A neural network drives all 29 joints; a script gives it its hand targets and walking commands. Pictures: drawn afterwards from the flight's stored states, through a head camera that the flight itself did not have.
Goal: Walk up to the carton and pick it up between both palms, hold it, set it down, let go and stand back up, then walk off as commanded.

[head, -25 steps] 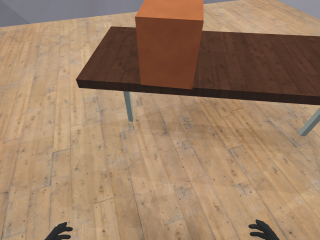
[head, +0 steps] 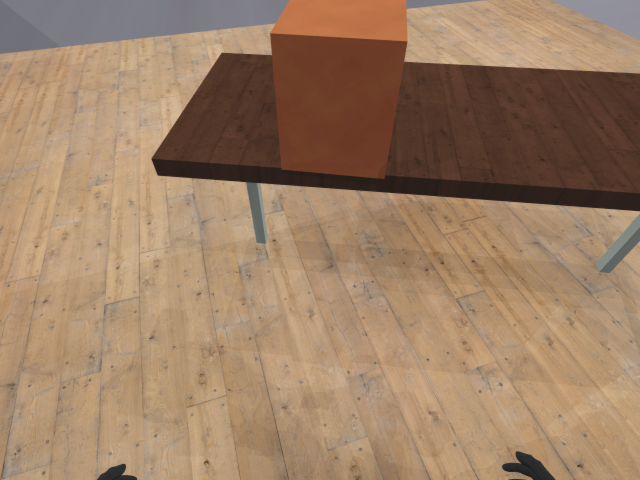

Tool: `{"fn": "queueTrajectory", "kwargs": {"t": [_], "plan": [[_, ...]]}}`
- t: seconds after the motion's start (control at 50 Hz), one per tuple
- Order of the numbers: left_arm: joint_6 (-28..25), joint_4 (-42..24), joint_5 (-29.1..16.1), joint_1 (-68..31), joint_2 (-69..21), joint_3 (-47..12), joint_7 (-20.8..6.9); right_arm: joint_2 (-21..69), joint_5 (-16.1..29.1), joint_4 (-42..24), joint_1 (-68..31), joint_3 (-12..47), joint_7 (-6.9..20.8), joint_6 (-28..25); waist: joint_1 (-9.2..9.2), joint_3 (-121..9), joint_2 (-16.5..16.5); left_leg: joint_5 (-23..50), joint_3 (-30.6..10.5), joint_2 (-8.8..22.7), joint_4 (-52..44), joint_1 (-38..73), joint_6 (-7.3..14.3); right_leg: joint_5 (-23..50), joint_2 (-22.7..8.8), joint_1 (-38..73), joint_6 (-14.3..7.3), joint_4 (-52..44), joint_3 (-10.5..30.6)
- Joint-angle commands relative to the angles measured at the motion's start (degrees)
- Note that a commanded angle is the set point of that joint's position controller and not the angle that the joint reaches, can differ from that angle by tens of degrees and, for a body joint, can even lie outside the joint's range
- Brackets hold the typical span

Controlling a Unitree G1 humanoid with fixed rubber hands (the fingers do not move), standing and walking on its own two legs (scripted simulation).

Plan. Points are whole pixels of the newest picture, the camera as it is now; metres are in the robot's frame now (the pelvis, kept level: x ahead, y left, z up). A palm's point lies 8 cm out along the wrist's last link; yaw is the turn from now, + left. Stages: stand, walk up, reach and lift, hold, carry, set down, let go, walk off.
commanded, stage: stand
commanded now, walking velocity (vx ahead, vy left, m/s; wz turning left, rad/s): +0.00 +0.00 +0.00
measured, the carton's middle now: (340, 86) +0.76 -0.03 +0.13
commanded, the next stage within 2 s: walk up in 0.70 s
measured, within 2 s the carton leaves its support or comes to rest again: neither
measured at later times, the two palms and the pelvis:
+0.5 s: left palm out of the picture +0.07 +0.30 -0.10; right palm out of the picture +0.10 -0.28 -0.11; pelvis -0.01 +0.00 +0.00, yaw +0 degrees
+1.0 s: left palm out of the picture +0.04 +0.31 -0.09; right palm out of the picture +0.07 -0.29 -0.10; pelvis -0.02 +0.00 +0.01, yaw +0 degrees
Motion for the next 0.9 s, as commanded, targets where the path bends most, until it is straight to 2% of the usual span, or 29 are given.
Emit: {"fn": "queueTrajectory", "kwargs": {"t": [0.0, 0.02, 0.04, 0.08, 0.12, 0.14, 0.2, 0.24, 0.26, 0.3, 0.32, 0.34, 0.36, 0.42, 0.48, 0.52, 0.58, 0.6, 0.62, 0.66, 0.68, 0.7, 0.72, 0.74, 0.78, 0.8, 0.82, 0.86, 0.88], "plan": [[-2.34, -1.29, -0.77, -4.65, 10.83, 3.75, 0.39, -12.09, -0.45, -1.72, -3.71, -3.72, -0.46, -2.05, 0.21, -4.96, -0.33, 17.07, -5.66, 5.39, -9.04, 3.70, 4.35, 14.78, -5.17, 2.20, -3.54, -10.03, 5.07], [-2.61, -0.54, -0.82, -3.24, 10.58, 3.47, 0.72, -13.31, -0.66, -1.45, -3.92, -3.94, -0.36, -2.04, 0.87, -5.76, 2.37, 17.21, -5.33, 4.90, -8.44, 3.70, 4.37, 17.03, -5.13, 3.39, -3.62, -9.86, 5.75], [-2.51, -0.45, -0.64, -4.17, 10.90, 3.29, 0.80, -12.65, -0.56, -1.91, -3.77, -4.26, -0.48, -1.96, -0.36, -4.76, 1.32, 18.12, -4.40, 4.45, -8.04, 3.36, 4.04, 18.32, -5.46, 2.91, -3.63, -9.70, 5.77], [-2.52, -0.28, -0.68, -4.86, 10.32, 3.26, 0.70, -12.53, -0.30, -1.17, -4.58, -4.10, -0.41, -2.11, -0.28, -4.75, -1.01, 18.20, -4.87, 5.04, -8.31, 3.41, 4.04, 19.63, -5.78, 3.84, -3.81, -11.13, 6.32], [-2.58, 0.31, -0.93, -3.99, 10.38, 3.42, 0.36, -12.82, -0.45, -0.58, -3.69, -3.88, -0.42, -2.11, -0.01, -5.06, 0.50, 18.70, -4.67, 5.02, -8.71, 4.32, 4.35, 18.65, -6.21, 3.80, -4.06, -11.16, 6.65], [-2.62, 0.76, -0.88, -5.36, 10.62, 3.55, 0.45, -11.70, -0.35, -0.38, -3.85, -3.64, -0.57, -2.05, -0.88, -6.17, -1.58, 20.13, -5.21, 5.10, -8.33, 5.38, 4.56, 17.89, -6.43, 2.89, -4.20, -10.77, 6.57], [-2.45, 1.60, -0.78, -4.26, 10.91, 3.21, 0.66, -12.82, -0.76, 1.13, -4.29, -3.63, -0.50, -2.09, 0.11, -3.37, 1.78, 17.12, -6.97, 5.82, -10.09, 2.24, 5.05, 16.64, -5.34, 3.61, -3.69, -10.56, 6.36], [-2.29, 1.61, -0.72, -4.70, 10.98, 3.51, 0.80, -12.83, -0.48, 1.19, -4.43, -3.26, -0.56, -1.96, -0.13, -4.68, -1.09, 18.01, -5.50, 4.82, -9.65, 3.43, 4.49, 17.81, -5.79, 3.48, -3.89, -10.72, 6.78], [-2.39, 1.80, -0.68, -5.10, 10.95, 3.46, 0.89, -12.18, -0.70, 1.48, -4.48, -3.33, -0.43, -2.18, -0.05, -5.96, 1.53, 17.87, -5.24, 4.67, -9.78, 4.40, 4.25, 17.59, -5.69, 3.89, -3.89, -10.98, 6.52], [-2.31, 3.09, -1.00, -3.13, 11.51, 3.42, 0.69, -13.21, -0.27, 2.58, -4.83, -3.77, -0.29, -1.87, 0.68, -4.38, 0.86, 17.36, -5.46, 4.99, -9.78, 4.44, 4.33, 16.32, -5.71, 2.85, -3.68, -11.80, 6.87], [-2.22, 3.03, -0.55, -4.25, 11.81, 3.08, 0.67, -12.24, -0.13, 2.43, -5.11, -3.25, -0.49, -1.58, -0.45, -2.99, 0.35, 17.32, -5.15, 4.91, -9.96, 3.26, 4.11, 16.19, -6.15, 2.30, -3.98, -12.02, 7.29], [-2.37, 2.88, -0.88, -3.94, 10.88, 3.44, 0.71, -12.05, -0.24, 2.47, -4.22, -3.28, -0.41, -1.93, -0.13, -4.18, 0.14, 16.51, -5.42, 5.10, -10.09, 4.27, 3.91, 15.46, -6.51, 2.23, -3.99, -12.46, 7.47], [-2.31, 3.30, -1.13, -4.70, 10.66, 3.05, 0.62, -12.82, -0.51, 2.72, -4.49, -3.32, -0.37, -2.01, 0.02, -4.15, 2.30, 16.12, -6.50, 5.38, -11.53, 5.01, 4.23, 14.01, -5.80, 1.83, -3.80, -11.81, 5.89], [-2.53, 4.07, -0.88, -5.27, 11.23, 3.25, 0.65, -11.62, -0.32, 3.00, -4.72, -2.91, -0.45, -1.84, -0.20, -4.08, -1.40, 16.74, -5.58, 4.89, -10.74, 4.30, 4.19, 15.30, -6.12, 3.21, -3.49, -13.18, 6.66], [-2.47, 4.93, -1.10, -5.30, 10.93, 3.18, 0.94, -11.83, -0.60, 4.17, -5.29, -3.00, -0.43, -1.81, -0.63, -4.05, 1.27, 14.77, -5.28, 4.78, -11.46, 5.95, 3.92, 13.72, -6.09, 1.27, -3.48, -14.35, 7.31], [-2.32, 5.02, -0.72, -5.79, 10.21, 2.86, 0.42, -12.05, -0.35, 4.60, -5.46, -3.00, -0.36, -1.90, 0.08, -4.79, -0.40, 14.31, -6.48, 5.55, -13.47, 4.35, 3.99, 13.21, -5.65, 3.96, -3.37, -14.15, 6.26], [-2.26, 6.20, -0.83, -4.02, 9.96, 2.55, 0.44, -12.49, -0.28, 5.34, -5.02, -3.43, -0.30, -1.89, -0.24, -4.68, 1.96, 12.21, -6.23, 5.51, -13.79, 4.70, 3.78, 12.78, -6.06, 4.05, -3.08, -15.01, 6.50], [-2.14, 5.82, -0.82, -6.50, 10.89, 2.77, 0.55, -12.00, -0.13, 5.17, -6.30, -3.11, -0.31, -2.05, -0.50, -3.96, 0.19, 12.60, -5.81, 5.57, -13.88, 4.53, 3.34, 11.89, -6.10, 2.64, -3.01, -15.56, 6.88], [-2.26, 6.07, -0.90, -5.55, 10.43, 2.96, 0.43, -11.94, -0.31, 6.11, -5.45, -3.03, -0.07, -1.96, -0.29, -4.84, 1.62, 12.24, -6.53, 5.54, -14.66, 5.22, 3.51, 11.42, -5.85, 2.94, -3.08, -15.36, 6.61], [-2.16, 6.40, -1.22, -5.39, 11.09, 2.86, 0.36, -12.93, -0.44, 6.56, -4.77, -3.29, -0.01, -2.01, -0.12, -5.99, 0.29, 11.72, -6.61, 5.79, -14.78, 5.68, 3.51, 10.11, -5.72, 3.28, -3.01, -15.18, 5.96], [-2.35, 7.21, -0.69, -4.47, 10.54, 2.85, 0.45, -12.84, -0.38, 6.73, -4.97, -3.19, 0.12, -2.15, -0.14, -4.45, 1.76, 11.28, -5.96, 5.33, -14.60, 5.27, 3.28, 10.63, -5.61, 3.10, -3.03, -16.46, 6.23], [-2.24, 6.75, -0.85, -5.03, 9.88, 2.41, 0.41, -12.32, -0.43, 6.48, -5.69, -3.13, -0.01, -2.10, -0.38, -3.71, 0.73, 10.42, -6.22, 5.69, -15.23, 4.32, 3.38, 10.98, -5.99, 3.19, -3.27, -17.24, 6.71], [-2.23, 7.34, -0.77, -5.08, 10.54, 2.62, 0.46, -11.79, -0.36, 7.20, -5.68, -3.13, -0.03, -1.91, -0.11, -4.80, -2.69, 10.24, -5.98, 5.21, -15.09, 4.93, 3.25, 10.31, -6.42, 3.57, -3.07, -17.54, 7.64], [-2.37, 7.29, -0.88, -4.93, 12.07, 2.65, 0.29, -13.00, -0.24, 7.03, -5.18, -3.38, 0.00, -1.61, -0.40, -4.50, -2.13, 10.69, -4.85, 5.10, -14.37, 5.84, 3.10, 9.35, -6.83, 1.89, -2.79, -17.49, 8.00], [-2.48, 7.42, -1.10, -5.64, 10.18, 2.40, 0.17, -12.46, -0.47, 7.42, -4.83, -2.99, 0.06, -1.93, -0.10, -4.22, 3.10, 11.11, -6.45, 6.02, -16.39, 5.60, 3.43, 9.90, -5.78, 2.74, -2.63, -16.98, 6.65], [-2.57, 8.13, -1.04, -3.63, 10.54, 2.55, 0.26, -12.55, -0.47, 7.80, -5.41, -3.10, 0.01, -2.05, 0.44, -5.55, 3.24, 11.85, -6.87, 6.23, -17.15, 5.97, 3.72, 11.42, -5.81, 4.69, -2.87, -16.15, 6.53], [-2.44, 8.54, -1.00, -4.36, 10.97, 2.31, 0.32, -11.78, -0.27, 7.36, -7.32, -2.67, 0.03, -2.11, 0.08, -5.93, 0.53, 12.69, -6.52, 6.45, -16.50, 5.25, 3.70, 13.25, -5.84, 4.85, -2.66, -16.60, 6.47], [-2.54, 8.21, -0.88, -4.61, 10.09, 2.42, 0.46, -11.25, -0.14, 7.37, -5.68, -2.82, 0.05, -2.20, -0.73, -6.52, -0.50, 13.89, -5.39, 5.24, -15.71, 6.89, 3.37, 14.06, -6.62, 4.88, -2.85, -17.76, 7.51], [-3.40, 5.70, -0.42, 2.56, 15.14, 4.94, -0.62, -16.70, -1.80, 3.20, -3.08, -5.81, 1.25, -2.59, 0.85, -9.56, 0.13, -12.52, -5.06, 3.37, -11.98, 3.60, 5.68, -11.57, -4.95, 7.56, -5.84, -17.67, 10.01]]}}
